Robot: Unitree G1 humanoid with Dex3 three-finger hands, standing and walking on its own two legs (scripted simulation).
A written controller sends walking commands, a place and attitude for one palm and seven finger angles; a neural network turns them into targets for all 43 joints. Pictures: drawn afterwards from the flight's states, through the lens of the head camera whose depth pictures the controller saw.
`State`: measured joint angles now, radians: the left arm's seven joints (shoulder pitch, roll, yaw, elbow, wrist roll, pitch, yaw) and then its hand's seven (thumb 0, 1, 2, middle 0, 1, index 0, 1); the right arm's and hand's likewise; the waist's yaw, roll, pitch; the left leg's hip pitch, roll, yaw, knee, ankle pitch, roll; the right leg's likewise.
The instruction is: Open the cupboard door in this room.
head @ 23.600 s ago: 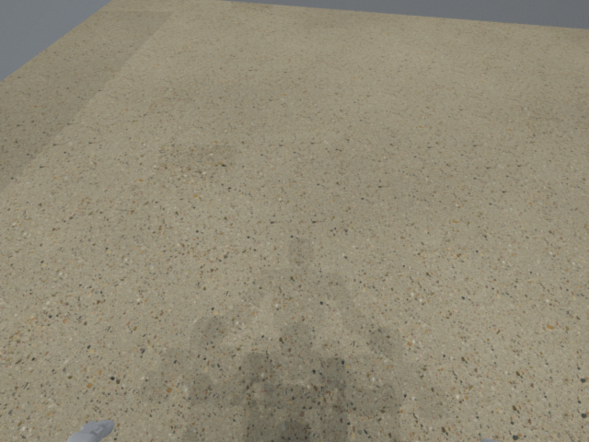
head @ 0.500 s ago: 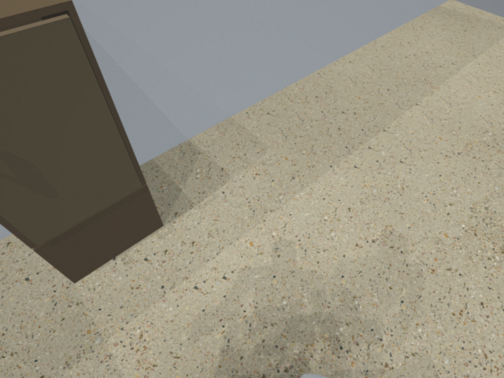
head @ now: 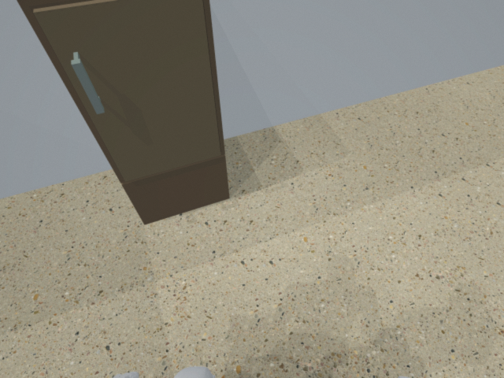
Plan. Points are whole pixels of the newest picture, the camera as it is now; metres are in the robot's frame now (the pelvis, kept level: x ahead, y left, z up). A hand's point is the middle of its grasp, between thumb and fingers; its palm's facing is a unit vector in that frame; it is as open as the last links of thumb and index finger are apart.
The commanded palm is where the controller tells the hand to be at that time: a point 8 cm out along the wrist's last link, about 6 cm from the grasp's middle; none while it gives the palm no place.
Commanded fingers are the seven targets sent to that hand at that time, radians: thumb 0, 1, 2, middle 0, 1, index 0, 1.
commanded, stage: turn to face it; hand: left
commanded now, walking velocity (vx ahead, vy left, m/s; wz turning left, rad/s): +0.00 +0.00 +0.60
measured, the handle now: (88, 83) +0.75 +0.47 +0.00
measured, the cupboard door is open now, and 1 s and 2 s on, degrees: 0 0 0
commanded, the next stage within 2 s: take the last steps up to it in 0.64 s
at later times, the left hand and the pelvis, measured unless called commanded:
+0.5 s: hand out of the picture +0.04 +0.23 -0.15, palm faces +0.25 -0.92 -0.31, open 7.4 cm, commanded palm none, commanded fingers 0.00 0.90 0.90 -0.20 -0.30 -0.20 -0.30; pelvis -0.01 -0.01 -0.01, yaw +15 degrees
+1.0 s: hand out of the picture -0.11 +0.19 -0.18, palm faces +0.44 -0.88 -0.20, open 7.4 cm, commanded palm none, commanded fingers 0.00 0.90 0.90 -0.20 -0.30 -0.20 -0.30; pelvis -0.01 +0.02 +0.00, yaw +23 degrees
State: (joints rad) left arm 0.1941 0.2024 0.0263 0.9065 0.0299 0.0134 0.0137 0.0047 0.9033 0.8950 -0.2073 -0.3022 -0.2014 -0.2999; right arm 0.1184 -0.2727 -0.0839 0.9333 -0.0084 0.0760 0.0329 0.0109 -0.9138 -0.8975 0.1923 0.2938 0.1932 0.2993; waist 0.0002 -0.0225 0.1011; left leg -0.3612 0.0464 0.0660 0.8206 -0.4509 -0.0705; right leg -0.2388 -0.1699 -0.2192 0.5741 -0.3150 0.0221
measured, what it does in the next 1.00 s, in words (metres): steps on the spot, turning left: left foot, then right foot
